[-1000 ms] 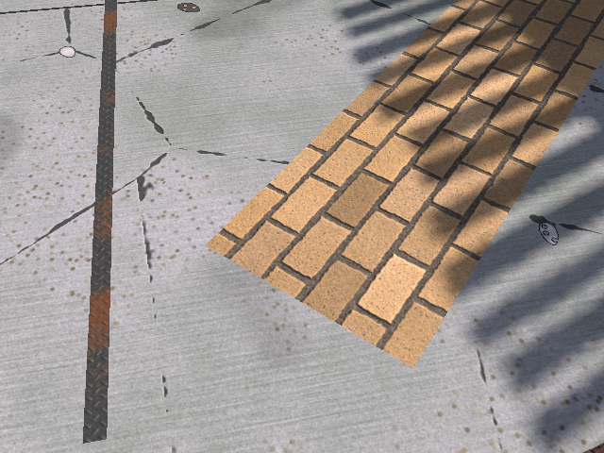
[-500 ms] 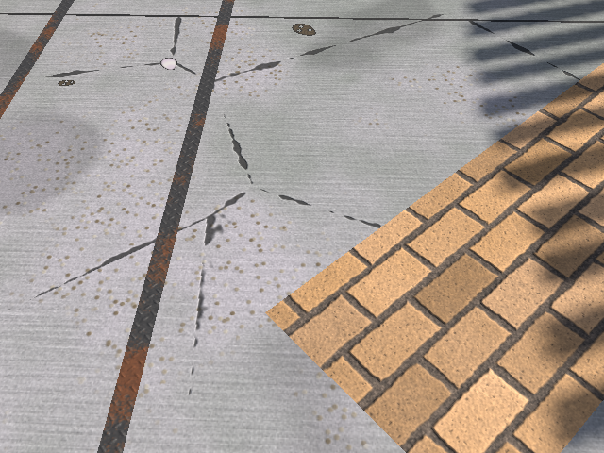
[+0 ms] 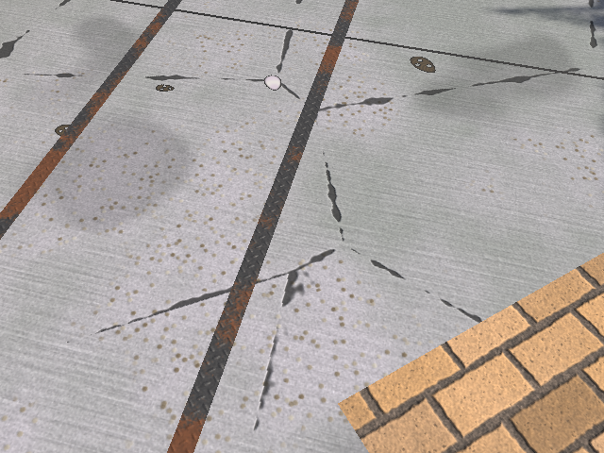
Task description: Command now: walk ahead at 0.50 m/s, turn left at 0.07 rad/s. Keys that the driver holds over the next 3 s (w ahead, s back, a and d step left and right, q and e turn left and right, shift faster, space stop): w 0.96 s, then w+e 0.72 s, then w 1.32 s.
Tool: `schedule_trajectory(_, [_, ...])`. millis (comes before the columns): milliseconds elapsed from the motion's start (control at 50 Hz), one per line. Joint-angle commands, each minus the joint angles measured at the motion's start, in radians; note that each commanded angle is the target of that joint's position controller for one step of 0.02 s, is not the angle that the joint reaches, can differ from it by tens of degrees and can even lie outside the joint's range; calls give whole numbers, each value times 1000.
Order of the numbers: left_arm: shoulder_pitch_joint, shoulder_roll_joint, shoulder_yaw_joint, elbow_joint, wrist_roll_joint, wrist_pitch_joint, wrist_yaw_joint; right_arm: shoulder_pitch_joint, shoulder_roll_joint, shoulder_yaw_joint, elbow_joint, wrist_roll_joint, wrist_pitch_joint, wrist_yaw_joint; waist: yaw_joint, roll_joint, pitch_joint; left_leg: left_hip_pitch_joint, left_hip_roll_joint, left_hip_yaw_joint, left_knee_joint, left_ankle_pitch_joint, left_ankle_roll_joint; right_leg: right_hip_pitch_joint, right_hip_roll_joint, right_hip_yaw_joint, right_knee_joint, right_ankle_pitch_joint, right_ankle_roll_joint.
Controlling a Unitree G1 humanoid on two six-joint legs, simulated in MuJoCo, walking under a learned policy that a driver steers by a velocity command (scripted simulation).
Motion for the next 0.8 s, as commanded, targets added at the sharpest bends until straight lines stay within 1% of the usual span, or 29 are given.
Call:
schedule_trajectory(20, [-13, 77, 29, -74, 12, 9, 13, 49, -93, -36, -16, -12, -21, 4, -5, 106, -61, 244, 244, -294, -294, 232, 178, -233, -73, 50, -44, 110, -8])
schedule_trajectory(40, [-5, 54, 27, -72, 13, 22, 12, 55, -102, -40, -5, -10, -30, 6, 7, 97, -58, 214, 243, -273, -317, 252, 186, -215, -69, 45, -68, 139, -6])
schedule_trajectory(80, [-52, 45, 27, -89, 20, 31, 11, 92, -129, -49, 25, -7, -39, -2, 10, 75, -35, 196, 248, -236, -353, 277, 197, -243, -68, 51, -146, 224, -2])
schedule_trajectory(120, [-134, 39, 24, -114, 26, 29, 8, 131, -136, -52, 55, -2, -38, -16, -7, 64, -11, 218, 244, -204, -367, 283, 186, -285, -65, 55, -275, 332, 1])
schedule_trajectory(140, [-173, 34, 22, -123, 26, 27, 4, 146, -136, -51, 68, 0, -36, -22, -17, 64, -1, 222, 234, -182, -371, 275, 174, -283, -58, 52, -340, 390, 0])
schedule_trajectory(180, [-251, 29, 19, -144, 18, 23, -2, 176, -142, -51, 91, 4, -35, -29, -39, 74, 19, 226, 216, -145, -379, 233, 154, -257, -37, 40, -459, 484, -5])
schedule_trajectory(200, [-289, 27, 16, -153, 17, 22, -5, 192, -150, -53, 103, 8, -36, -31, -52, 75, 30, 229, 213, -135, -382, 209, 148, -240, -25, 32, -509, 515, -6])
schedule_trajectory(260, [-384, 29, 9, -183, 9, 21, -18, 245, -162, -57, 145, 15, -33, -34, -84, 75, 64, 293, 236, -134, -373, 167, 142, -234, -5, 22, -600, 517, -11])
schedule_trajectory(300, [-430, 37, 7, -205, 7, 15, -29, 271, -166, -60, 172, 16, -25, -37, -97, 75, 81, 368, 262, -141, -339, 186, 137, -254, 1, 19, -642, 455, -28])
schedule_trajectory(320, [-441, 42, 7, -213, 6, 11, -35, 276, -171, -62, 182, 17, -21, -39, -96, 79, 82, 402, 275, -146, -317, 214, 131, -252, 5, 16, -661, 412, -40])
schedule_trajectory(340, [-437, 50, 9, -217, 6, 7, -40, 275, -177, -64, 190, 18, -16, -41, -89, 87, 76, 427, 283, -148, -290, 256, 122, -228, 13, 7, -679, 367, -53])
schedule_trajectory(360, [-405, 62, 14, -210, 4, 2, -46, 270, -181, -65, 193, 17, -13, -39, -70, 95, 56, 443, 286, -147, -253, 335, 113, -168, 28, -9, -695, 328, -68])
schedule_trajectory(380, [-339, 83, 25, -192, 6, -2, -48, 247, -190, -66, 192, 18, -10, -38, -29, 106, 15, 440, 269, -128, -177, 499, 99, -51, 61, -42, -715, 312, -87])
schedule_trajectory(400, [-195, 120, 48, -145, 11, -3, -44, 232, -176, -60, 188, 18, -6, -38, 37, 95, -69, 398, 219, -89, -21, 630, 76, 157, 86, -61, -723, 331, -116])
schedule_trajectory(420, [0, 192, 71, -102, 22, -4, -37, 224, -150, -45, 165, 5, -7, -39, 106, 20, -213, 208, 162, -41, 263, 459, 38, 478, -58, 103, -683, 402, -182])
schedule_trajectory(440, [101, 270, 90, -74, 22, 3, -38, 343, -30, -8, 159, 2, -29, -27, 68, -240, -361, -212, -15, -22, 653, -121, -41, 857, -294, 573, -772, 224, -352])
schedule_trajectory(460, [114, 181, 63, -74, 9, 10, -35, 302, -105, -24, 174, 16, -52, -19, 94, -210, -385, -331, -7, -158, 783, -367, -32, 871, -305, 716, -873, 115, -348])
schedule_trajectory(480, [15, 141, 49, -91, 7, 11, -30, 205, -164, -42, 145, 38, -65, -17, 83, -162, -225, -413, 49, -147, 812, -302, -17, 745, -271, 562, -890, 111, -297])
schedule_trajectory(500, [-65, 117, 42, -113, 14, 11, -28, 141, -159, -40, 132, 37, -67, -24, 56, -78, -138, -387, 103, -117, 769, -211, -12, 591, -233, 441, -914, 179, -268])
schedule_trajectory(520, [-119, 90, 34, -118, 22, 10, -28, 106, -145, -44, 126, 22, -61, -32, 27, -39, -71, -342, 133, -106, 697, -153, -16, 449, -200, 362, -946, 263, -253])
schedule_trajectory(540, [-143, 63, 26, -117, 31, 3, -28, 117, -131, -49, 129, 15, -51, -38, -9, -55, -49, -275, 162, -114, 648, -121, -14, 360, -174, 308, -978, 310, -241])
schedule_trajectory(560, [-143, 58, 25, -110, 30, 0, -29, 132, -109, -47, 130, 15, -40, -40, -26, -69, -43, -236, 168, -112, 616, -102, -17, 316, -161, 281, -1006, 321, -240])
schedule_trajectory(580, [-133, 67, 27, -102, 26, -4, -27, 138, -87, -44, 132, 14, -31, -41, -36, -69, -35, -226, 173, -105, 581, -91, -22, 290, -158, 254, -1028, 347, -245])
schedule_trajectory(600, [-120, 81, 31, -93, 23, -7, -24, 122, -80, -43, 126, 10, -25, -42, -39, -63, -18, -239, 178, -99, 540, -65, -31, 274, -158, 228, -1047, 374, -250])
schedule_trajectory(640, [-91, 110, 38, -78, 21, -6, -12, 52, -78, -42, 104, 3, -21, -43, -30, -43, 10, -283, 179, -90, 421, 33, -49, 274, -153, 184, -1071, 420, -249])
schedule_trajectory(680, [-69, 119, 40, -66, 17, -1, -4, -14, -66, -37, 90, 0, -23, -36, -15, -44, 23, -274, 167, -78, 283, 154, -55, 275, -126, 126, -1078, 441, -226])
schedule_trajectory(720, [-43, 127, 41, -54, 10, 1, -1, -82, -56, -30, 78, 4, -26, -28, 6, -49, 36, -229, 141, -56, 157, 252, -55, 269, -102, 79, -1080, 435, -205])
schedule_trajectory(740, [-21, 132, 42, -45, 9, 1, -2, -109, -55, -27, 74, 7, -26, -23, 18, -51, 39, -210, 130, -44, 118, 278, -56, 281, -100, 67, -1080, 418, -200])
schedule_trajectory(800, [38, 134, 43, -12, 1, 10, -2, -200, -64, -21, 48, 16, -27, -8, 48, -51, 72, -219, 116, -43, 40, 278, -49, 356, -134, 75, -1059, 390, -199])
Next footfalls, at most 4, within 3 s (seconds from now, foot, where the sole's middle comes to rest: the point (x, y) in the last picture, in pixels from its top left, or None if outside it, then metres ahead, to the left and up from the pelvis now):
0.42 right None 0.39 -0.15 -0.77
0.94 left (276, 367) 0.68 0.09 -0.77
1.50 right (380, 276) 0.95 -0.17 -0.77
2.00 left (348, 179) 1.31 -0.09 -0.77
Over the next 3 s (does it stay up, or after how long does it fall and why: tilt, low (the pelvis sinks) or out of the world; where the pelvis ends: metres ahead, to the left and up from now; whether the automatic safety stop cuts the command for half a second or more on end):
stays up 1.59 -0.37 0.00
